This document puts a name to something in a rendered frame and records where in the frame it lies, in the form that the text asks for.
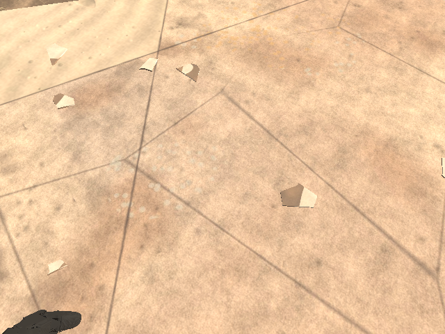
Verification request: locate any left robot hand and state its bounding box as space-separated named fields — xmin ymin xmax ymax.
xmin=2 ymin=310 xmax=81 ymax=334

